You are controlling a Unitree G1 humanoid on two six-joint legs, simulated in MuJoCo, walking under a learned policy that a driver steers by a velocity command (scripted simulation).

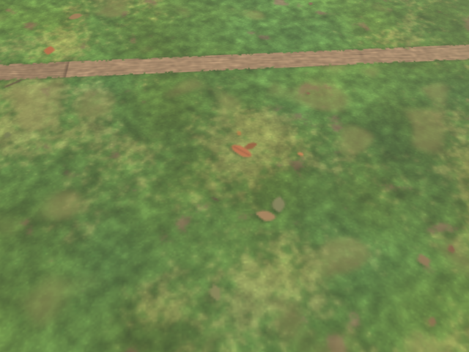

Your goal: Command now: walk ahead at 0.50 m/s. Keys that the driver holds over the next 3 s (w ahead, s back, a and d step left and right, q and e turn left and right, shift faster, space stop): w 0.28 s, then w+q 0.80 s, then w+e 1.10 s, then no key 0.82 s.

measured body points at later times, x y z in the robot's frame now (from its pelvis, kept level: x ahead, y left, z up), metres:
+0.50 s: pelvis +0.27 -0.04 -0.01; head +0.31 -0.05 +0.44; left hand +0.42 +0.20 -0.12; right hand +0.22 -0.28 -0.16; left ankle +0.10 +0.06 -0.66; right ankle +0.35 -0.11 -0.74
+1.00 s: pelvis +0.52 +0.03 -0.02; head +0.55 +0.04 +0.43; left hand +0.39 +0.24 -0.17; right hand +0.77 -0.13 -0.13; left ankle +0.58 +0.10 -0.74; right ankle +0.37 -0.12 -0.69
